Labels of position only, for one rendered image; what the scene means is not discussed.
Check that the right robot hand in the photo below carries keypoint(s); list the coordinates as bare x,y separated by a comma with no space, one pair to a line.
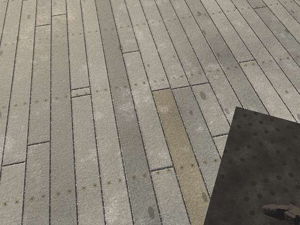
289,212

